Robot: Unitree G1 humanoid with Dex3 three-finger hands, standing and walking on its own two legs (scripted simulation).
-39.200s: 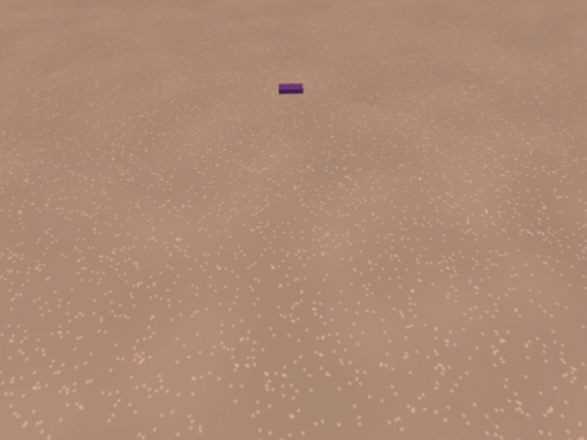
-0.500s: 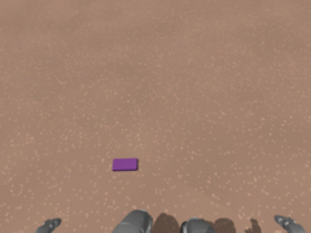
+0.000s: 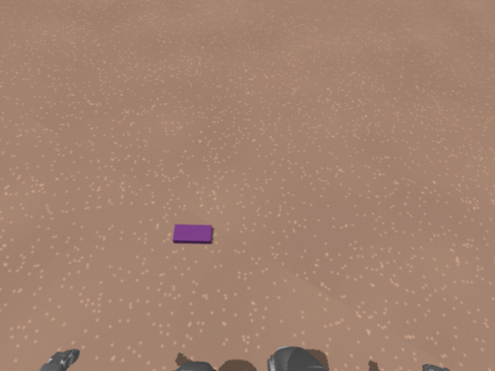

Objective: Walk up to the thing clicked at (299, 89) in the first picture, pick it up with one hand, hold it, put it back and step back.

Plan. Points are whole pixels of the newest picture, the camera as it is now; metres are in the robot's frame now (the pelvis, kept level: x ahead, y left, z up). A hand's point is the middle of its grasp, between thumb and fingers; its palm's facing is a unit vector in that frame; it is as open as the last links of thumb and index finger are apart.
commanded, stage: step back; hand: left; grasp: from above
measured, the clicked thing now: (192, 234) +0.64 +0.22 -0.75
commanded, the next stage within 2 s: none
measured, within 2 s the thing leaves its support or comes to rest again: neither
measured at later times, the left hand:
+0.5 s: hand out of the picture +0.01 +0.26 -0.14, palm faces -0.02 -0.91 -0.41, open 7.4 cm
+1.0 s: hand out of the picture -0.24 +0.23 -0.16, palm faces -0.09 -0.91 -0.41, open 7.4 cm
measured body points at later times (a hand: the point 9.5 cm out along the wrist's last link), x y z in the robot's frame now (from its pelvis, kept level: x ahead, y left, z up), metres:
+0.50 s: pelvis -0.14 +0.00 -0.02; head -0.08 +0.00 +0.43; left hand +0.01 +0.31 -0.11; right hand -0.07 -0.32 -0.14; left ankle -0.17 +0.13 -0.74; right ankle -0.05 -0.12 -0.74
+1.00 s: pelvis -0.31 -0.03 -0.02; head -0.27 -0.05 +0.43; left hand -0.24 +0.28 -0.13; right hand -0.20 -0.36 -0.13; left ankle -0.20 +0.11 -0.71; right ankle -0.34 -0.15 -0.74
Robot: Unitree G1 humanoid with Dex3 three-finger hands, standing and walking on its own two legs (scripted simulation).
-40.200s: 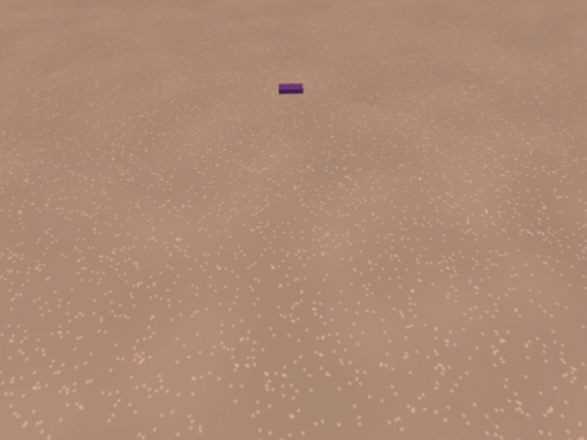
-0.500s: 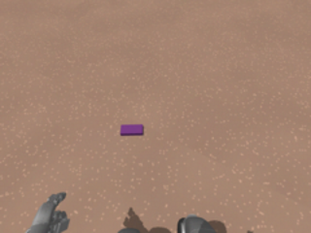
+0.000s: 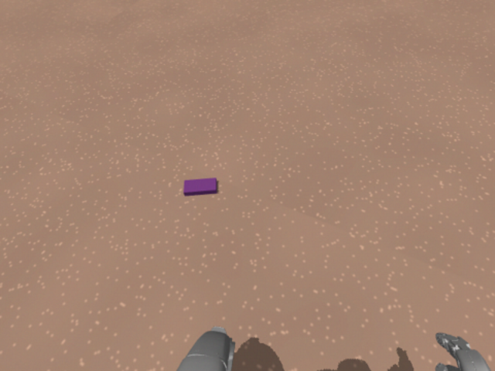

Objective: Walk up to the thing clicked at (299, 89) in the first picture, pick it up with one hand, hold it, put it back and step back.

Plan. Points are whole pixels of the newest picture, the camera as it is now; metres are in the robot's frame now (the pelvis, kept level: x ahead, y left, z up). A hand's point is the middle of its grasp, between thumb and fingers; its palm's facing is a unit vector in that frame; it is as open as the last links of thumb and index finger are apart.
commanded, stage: step back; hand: left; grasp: from above
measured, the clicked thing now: (200, 186) +0.92 +0.34 -0.74
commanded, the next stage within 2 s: stand in 1.44 s
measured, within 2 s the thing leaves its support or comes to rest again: neither
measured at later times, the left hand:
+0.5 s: hand out of the picture -0.08 +0.24 -0.14, palm faces +0.06 -0.93 -0.36, open 7.4 cm
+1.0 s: hand out of the picture -0.11 +0.28 -0.14, palm faces +0.08 -0.91 -0.40, open 7.4 cm
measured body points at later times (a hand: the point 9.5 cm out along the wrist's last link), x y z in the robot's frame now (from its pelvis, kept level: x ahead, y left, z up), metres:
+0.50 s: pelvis -0.14 -0.03 +0.01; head -0.11 -0.02 +0.46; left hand -0.08 +0.29 -0.11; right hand -0.02 -0.33 -0.10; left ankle -0.09 +0.10 -0.72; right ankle -0.16 -0.16 -0.70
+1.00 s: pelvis -0.13 +0.00 +0.01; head -0.11 +0.01 +0.46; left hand -0.12 +0.33 -0.11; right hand -0.04 -0.31 -0.11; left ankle -0.13 +0.12 -0.72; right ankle -0.16 -0.14 -0.68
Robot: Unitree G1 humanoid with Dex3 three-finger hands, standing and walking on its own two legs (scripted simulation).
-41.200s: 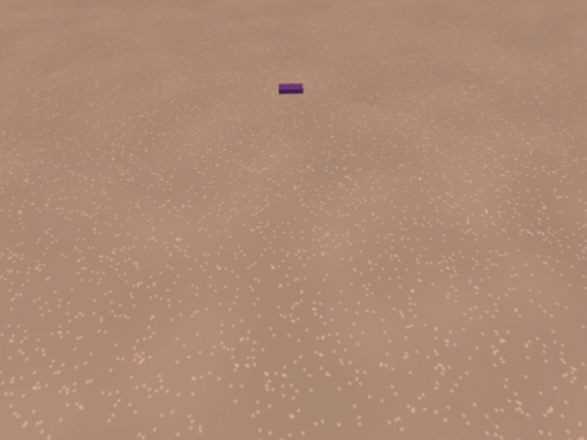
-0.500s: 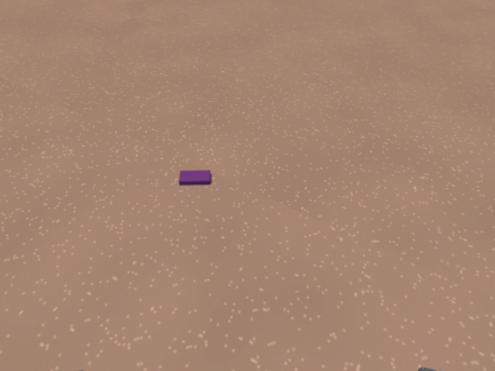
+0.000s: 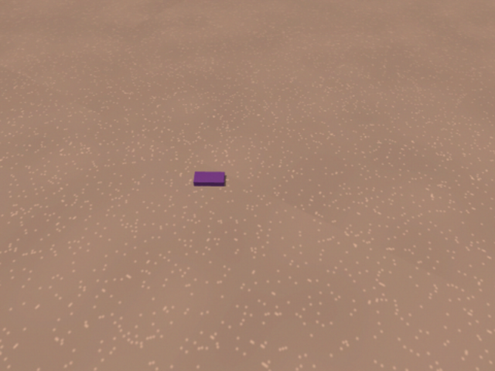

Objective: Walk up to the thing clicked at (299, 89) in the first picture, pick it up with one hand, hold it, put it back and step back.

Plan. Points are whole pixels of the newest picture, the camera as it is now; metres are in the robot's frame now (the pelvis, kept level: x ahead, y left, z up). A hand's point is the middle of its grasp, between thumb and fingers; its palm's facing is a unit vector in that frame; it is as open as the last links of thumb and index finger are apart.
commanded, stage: step back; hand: left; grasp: from above
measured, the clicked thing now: (209, 178) +1.08 +0.24 -0.75
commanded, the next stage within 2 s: stand in 0.44 s
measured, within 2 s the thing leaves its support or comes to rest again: neither
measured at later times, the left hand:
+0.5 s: hand (124, 361) +0.16 +0.23 -0.14, palm faces -0.01 -0.94 -0.35, open 7.4 cm
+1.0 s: hand out of the picture +0.09 +0.24 -0.14, palm faces +0.00 -0.93 -0.36, open 7.4 cm
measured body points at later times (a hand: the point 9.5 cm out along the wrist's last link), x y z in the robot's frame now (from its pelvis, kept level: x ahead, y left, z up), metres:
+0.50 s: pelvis +0.03 -0.02 +0.00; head +0.06 -0.02 +0.45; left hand +0.16 +0.28 -0.12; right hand +0.10 -0.33 -0.13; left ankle +0.01 +0.12 -0.73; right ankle +0.07 -0.14 -0.73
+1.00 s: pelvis +0.03 -0.02 +0.01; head +0.03 -0.03 +0.46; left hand +0.09 +0.28 -0.11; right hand +0.12 -0.32 -0.12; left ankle +0.01 +0.12 -0.73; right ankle +0.07 -0.14 -0.73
